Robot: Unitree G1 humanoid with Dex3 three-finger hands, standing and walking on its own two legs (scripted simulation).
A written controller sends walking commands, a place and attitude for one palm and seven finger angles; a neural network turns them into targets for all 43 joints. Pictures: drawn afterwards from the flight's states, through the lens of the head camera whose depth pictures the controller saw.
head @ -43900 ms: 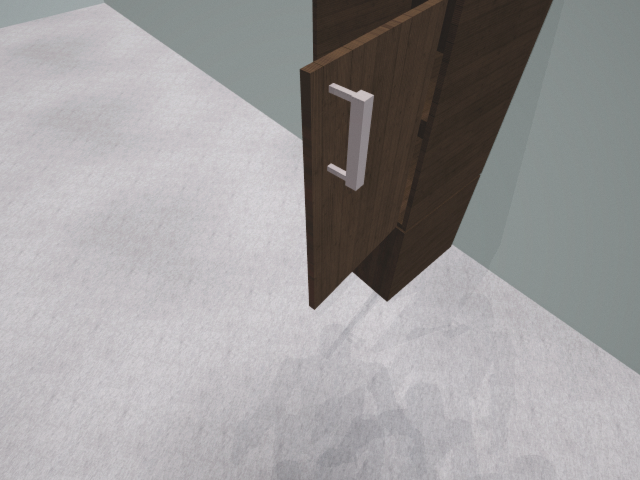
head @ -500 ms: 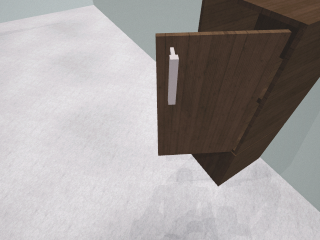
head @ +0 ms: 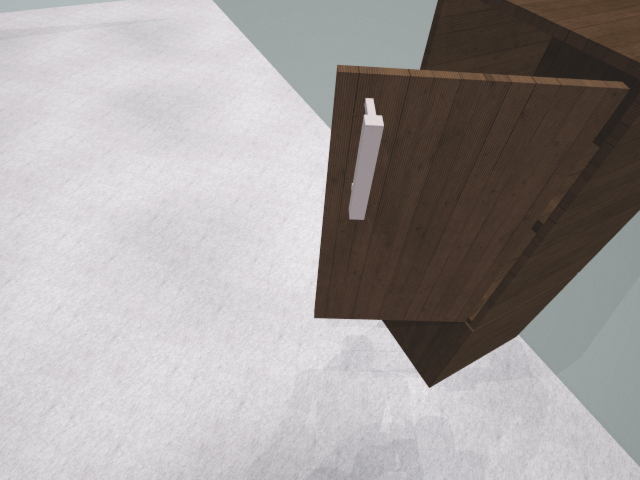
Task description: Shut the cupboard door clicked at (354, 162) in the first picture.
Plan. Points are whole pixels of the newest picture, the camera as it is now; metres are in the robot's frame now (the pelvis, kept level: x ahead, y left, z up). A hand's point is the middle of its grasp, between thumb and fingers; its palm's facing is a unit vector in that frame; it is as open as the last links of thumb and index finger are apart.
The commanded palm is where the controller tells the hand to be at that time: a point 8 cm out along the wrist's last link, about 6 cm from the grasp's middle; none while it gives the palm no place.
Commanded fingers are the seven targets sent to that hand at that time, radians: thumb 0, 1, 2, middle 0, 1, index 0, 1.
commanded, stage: shuffle to correct the standing spot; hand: left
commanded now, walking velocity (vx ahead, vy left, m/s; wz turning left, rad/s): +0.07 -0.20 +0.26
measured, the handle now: (362, 162) +0.49 -0.02 +0.15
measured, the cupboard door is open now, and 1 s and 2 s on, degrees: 62 62 62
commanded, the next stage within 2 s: come to a stop and stand still in 1.08 s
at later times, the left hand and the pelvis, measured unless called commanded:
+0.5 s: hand out of the picture +0.02 +0.11 -0.19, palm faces +0.11 -0.99 -0.13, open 7.3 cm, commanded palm none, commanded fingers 0.00 0.90 0.90 -0.20 -0.30 -0.20 -0.30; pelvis +0.07 -0.04 -0.01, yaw +4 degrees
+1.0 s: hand out of the picture +0.13 +0.02 -0.16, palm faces +0.12 -0.97 -0.22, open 7.3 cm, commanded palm none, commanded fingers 0.00 0.90 0.90 -0.20 -0.30 -0.20 -0.30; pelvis +0.09 -0.17 +0.00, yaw +7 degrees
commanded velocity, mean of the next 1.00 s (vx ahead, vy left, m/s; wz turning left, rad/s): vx -0.03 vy -0.19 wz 0.01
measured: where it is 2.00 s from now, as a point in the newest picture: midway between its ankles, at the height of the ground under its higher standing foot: outside the picture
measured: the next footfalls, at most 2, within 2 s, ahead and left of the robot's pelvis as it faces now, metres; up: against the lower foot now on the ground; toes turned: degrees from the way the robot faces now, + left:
left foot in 0.40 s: +0.12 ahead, +0.05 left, +0.00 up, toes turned +13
right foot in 0.82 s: +0.16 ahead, -0.29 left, +0.00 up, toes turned +2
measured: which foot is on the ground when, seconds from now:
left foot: down 0.00-0.16, up 0.18-0.38, down 0.40-0.82, up 0.84-1.00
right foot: down 0.00-0.42, up 0.44-0.80, down 0.82-1.00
